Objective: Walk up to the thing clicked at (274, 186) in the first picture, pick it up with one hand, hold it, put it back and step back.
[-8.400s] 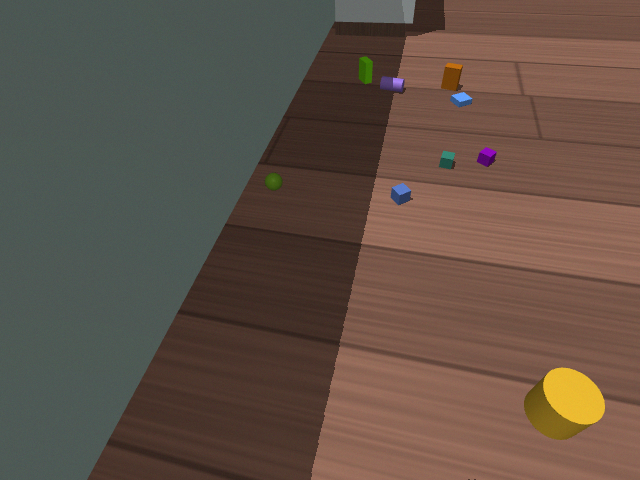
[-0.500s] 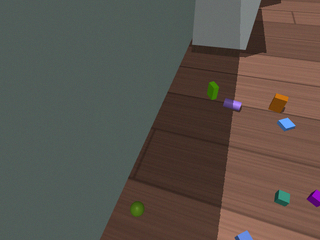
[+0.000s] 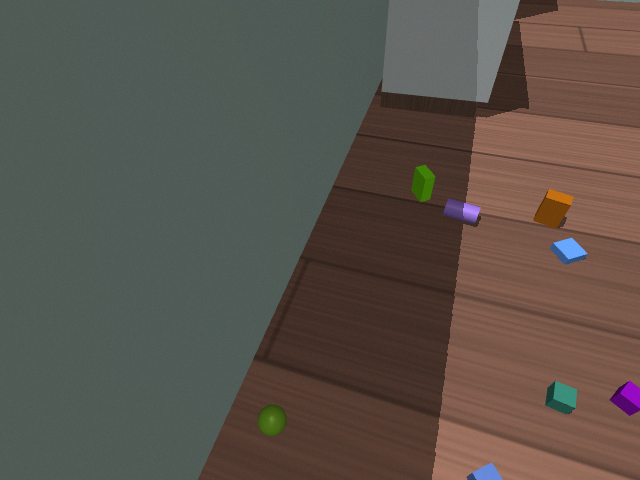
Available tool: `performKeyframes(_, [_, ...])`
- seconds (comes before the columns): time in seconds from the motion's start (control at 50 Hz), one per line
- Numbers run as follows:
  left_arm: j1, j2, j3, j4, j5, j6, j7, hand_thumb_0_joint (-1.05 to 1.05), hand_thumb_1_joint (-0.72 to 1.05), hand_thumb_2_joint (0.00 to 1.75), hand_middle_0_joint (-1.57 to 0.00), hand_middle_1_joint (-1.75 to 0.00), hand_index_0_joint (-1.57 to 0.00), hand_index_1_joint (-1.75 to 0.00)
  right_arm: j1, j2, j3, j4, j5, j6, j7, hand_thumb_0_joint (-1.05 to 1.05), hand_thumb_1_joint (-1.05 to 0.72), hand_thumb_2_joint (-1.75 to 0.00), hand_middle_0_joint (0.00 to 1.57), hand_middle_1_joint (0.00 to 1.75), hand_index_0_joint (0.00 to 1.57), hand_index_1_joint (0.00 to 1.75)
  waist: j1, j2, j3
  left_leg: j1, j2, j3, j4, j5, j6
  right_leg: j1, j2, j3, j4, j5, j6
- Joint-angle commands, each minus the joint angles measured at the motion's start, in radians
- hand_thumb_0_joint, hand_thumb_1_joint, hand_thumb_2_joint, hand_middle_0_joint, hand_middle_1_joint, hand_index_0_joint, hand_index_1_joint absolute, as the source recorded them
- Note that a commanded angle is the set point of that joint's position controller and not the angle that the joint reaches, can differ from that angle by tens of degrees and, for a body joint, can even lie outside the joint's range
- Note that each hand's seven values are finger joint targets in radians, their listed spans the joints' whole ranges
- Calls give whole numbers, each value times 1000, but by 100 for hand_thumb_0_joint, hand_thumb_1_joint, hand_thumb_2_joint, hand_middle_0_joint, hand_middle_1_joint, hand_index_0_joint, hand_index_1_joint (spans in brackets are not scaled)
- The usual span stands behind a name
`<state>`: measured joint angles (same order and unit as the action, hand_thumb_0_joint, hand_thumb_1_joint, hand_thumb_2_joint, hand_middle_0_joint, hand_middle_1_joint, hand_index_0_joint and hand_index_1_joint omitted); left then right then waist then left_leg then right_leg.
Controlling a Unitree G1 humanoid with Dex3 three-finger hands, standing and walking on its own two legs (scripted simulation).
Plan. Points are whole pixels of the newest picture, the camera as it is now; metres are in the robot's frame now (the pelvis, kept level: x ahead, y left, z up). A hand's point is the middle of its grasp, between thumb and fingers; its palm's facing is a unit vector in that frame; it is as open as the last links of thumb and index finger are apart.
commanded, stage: stand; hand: left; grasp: from above
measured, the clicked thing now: (272, 420) +0.40 +0.22 -0.74
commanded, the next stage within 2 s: rise first in 0.12 s
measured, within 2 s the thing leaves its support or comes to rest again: neither
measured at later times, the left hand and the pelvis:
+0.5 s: hand out of the picture +0.15 +0.25 -0.17, palm faces -0.03 -0.94 -0.35, open 9.7 cm; pelvis -0.02 +0.00 -0.02, yaw -1 degrees
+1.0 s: hand out of the picture +0.12 +0.26 -0.24, palm faces -0.16 -0.88 -0.45, open 13.9 cm; pelvis -0.02 +0.00 -0.10, yaw -1 degrees
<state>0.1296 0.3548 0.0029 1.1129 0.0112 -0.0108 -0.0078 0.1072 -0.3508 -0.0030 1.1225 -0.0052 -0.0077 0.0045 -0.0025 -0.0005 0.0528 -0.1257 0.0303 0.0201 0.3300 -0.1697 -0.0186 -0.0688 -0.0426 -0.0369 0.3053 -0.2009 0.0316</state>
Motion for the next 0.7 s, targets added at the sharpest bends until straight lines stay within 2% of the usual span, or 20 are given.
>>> performKeyframes(0.0, [-24, 214, 44, -52, 4, -16, 16, 0, 90, 90, -20, -30, -20, -30, -40, -212, -37, -58, -3, -20, -12, 0, -90, -90, 20, 30, 20, 30, 3, 5, -88, 38, 109, -82, -31, 182, 36, -6, -110, 72, -49, 171, -42])
performKeyframes(0.18, [-21, 210, 43, -52, 3, -13, 15, 0, 90, 90, -20, -30, -20, -30, -43, -213, -35, -56, -4, -21, -12, 0, -90, -90, 20, 30, 20, 30, 5, 8, -66, 32, 109, -88, -45, 167, 33, -23, -102, 66, -50, 132, -40])
performKeyframes(0.2, [-25, 214, 45, -54, 3, -14, 16, 0, 82, 96, -15, -38, -15, -38, -38, -213, -38, -57, -4, -21, -13, 0, -94, -92, 20, 30, 20, 30, 3, -1, -73, 38, 111, -87, -42, 168, 35, -22, -106, 71, -48, 131, -42])
performKeyframes(0.22, [-376, 46, 43, -405, -57, -107, 32, 0, 74, 100, -19, -46, -15, -46, -11, -54, 3, -330, 67, -69, -34, 0, -101, -93, 20, 30, 20, 30, -121, 32, 20, -79, -25, 36, 12, -5, 22, -278, 40, 10, 30, 67, -38])
performKeyframes(0.24, [-488, 88, 56, -334, -56, -101, 38, 0, 66, 98, -20, -54, -15, -54, 41, -78, -1, -279, 68, -67, -43, 0, -94, -91, 20, 30, 20, 30, -90, 14, -22, -66, -33, 32, 26, -37, 24, -224, 35, -3, 34, 29, -39])
performKeyframes(0.26, [-325, 152, 100, -182, -38, -65, 38, 0, 58, 95, -17, -62, -15, -62, 83, -110, -22, -289, 71, -55, -55, 0, -91, -91, 20, 30, 20, 30, -69, -38, -25, -87, -26, 32, 41, -39, 27, -218, 42, -14, 41, 6, -40])
performKeyframes(0.28, [-271, 179, 121, -90, -19, -42, 27, 0, 50, 94, -13, -70, -13, -70, 98, -113, -32, -296, 64, -47, -56, 0, -91, -90, 20, 30, 20, 30, -57, -63, -55, -128, -33, 28, 87, -29, 30, -240, 46, -16, 71, 1, -41])
performKeyframes(0.32, [-331, 260, 180, -97, 27, -45, 7, 0, 34, 95, -10, -86, -11, -86, 109, -112, -58, -351, 44, -56, -60, 0, -94, -91, 20, 30, 20, 30, -28, -45, -166, -144, -33, 24, 151, 16, 29, -246, 39, -9, 146, 46, -44])
performKeyframes(0.34, [-221, 248, 195, -37, 57, -32, -3, 0, 26, 95, -9, -94, -11, -93, 140, -104, -69, -355, 34, -57, -57, 0, -95, -91, 20, 30, 20, 30, -15, -25, -203, -173, -38, 24, 186, 38, 25, -260, 36, -6, 182, 69, -45])
performKeyframes(0.36, [-165, 220, 202, -46, 79, -23, -14, 0, 18, 95, -6, -102, -9, -98, 146, -94, -79, -381, 22, -60, -47, 0, -95, -91, 20, 30, 20, 30, 12, 18, -242, -201, -44, 25, 214, 47, 19, -258, 33, -2, 216, 67, -51])
performKeyframes(0.4, [-108, 203, 209, -94, 99, 0, -15, 0, 2, 100, -1, -108, -4, -104, 141, -87, -83, -436, 22, -65, -40, 0, -94, -91, 20, 30, 20, 30, 33, 59, -280, -211, -41, 22, 229, 66, 10, -262, 44, -5, 250, 66, -56])
performKeyframes(0.44, [-102, 172, 194, -138, 118, 36, -9, 0, -12, 100, -2, -110, -4, -107, 129, -79, -86, -481, 29, -67, -35, 0, -92, -91, 20, 30, 20, 30, 22, 62, -274, -229, -41, 19, 232, 66, 9, -276, 48, -10, 250, 59, -55])
performKeyframes(0.5, [-113, 177, 205, -199, 136, 90, 3, 0, -35, 101, -5, -109, -6, -108, 109, -71, -86, -531, 31, -70, -26, 0, -94, -91, 20, 30, 20, 30, 8, 19, -243, -303, -33, 13, 286, 28, 13, -346, 53, -13, 288, 11, -51])
performKeyframes(0.52, [-142, 186, 208, -250, 143, 95, 6, 0, -39, 100, -5, -110, -6, -109, 104, -70, -87, -544, 29, -74, -24, 0, -92, -91, 20, 30, 20, 30, 4, 22, -261, -320, -27, 9, 314, 21, 15, -378, 56, -14, 322, 1, -51])
performKeyframes(0.56, [-121, 178, 220, -263, 153, 102, 14, 0, -51, 100, -6, -110, -7, -110, 116, -62, -88, -564, 26, -86, -21, 0, -91, -91, 20, 30, 20, 30, -2, 13, -261, -371, -29, 10, 364, -28, 17, -429, 52, -10, 361, -45, -49])
performKeyframes(0.58, [-75, 180, 232, -241, 162, 108, 18, 0, -52, 100, -6, -110, -7, -110, 120, -63, -90, -566, 26, -91, -22, 0, -91, -90, 20, 30, 20, 30, 2, -1, -251, -407, -28, 8, 389, -53, 19, -460, 51, -8, 384, -70, -48])
performKeyframes(0.6, [-128, 168, 215, -334, 165, 97, 16, 0, -51, 100, -6, -109, -6, -109, 126, -54, -92, -581, 22, -101, -22, 0, -90, -90, 20, 30, 20, 30, -9, 11, -280, -419, -26, 11, 424, -50, 21, -488, 49, -2, 417, -61, -45])
performKeyframes(0.62, [-104, 185, 237, -342, 170, 95, 18, 0, -52, 101, -6, -109, -5, -109, 129, -57, -96, -582, 20, -109, -23, 0, -89, -90, 20, 30, 20, 30, -6, 35, -302, -435, -23, 6, 446, -63, 19, -509, 47, -2, 445, -76, -47])
performKeyframes(0.66, [-100, 189, 242, -425, 175, 86, 19, 0, -52, 100, -5, -110, -5, -110, 135, -54, -99, -599, 17, -124, -29, 0, -87, -90, 20, 30, 20, 30, -11, 48, -350, -453, -18, 3, 494, -45, 20, -544, 46, 3, 498, -52, -45])
performKeyframes(0.68, [-93, 174, 226, -458, 181, 87, 15, 0, -51, 100, -5, -110, -5, -110, 139, -51, -101, -608, 16, -130, -31, 0, -88, -90, 20, 30, 20, 30, -22, 58, -351, -463, -16, 0, 513, -49, 20, -575, 47, 3, 518, -54, -44])
